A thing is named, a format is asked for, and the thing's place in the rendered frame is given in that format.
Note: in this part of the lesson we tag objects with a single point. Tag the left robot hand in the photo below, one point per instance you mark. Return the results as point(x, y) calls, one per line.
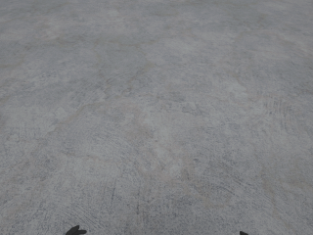
point(74, 231)

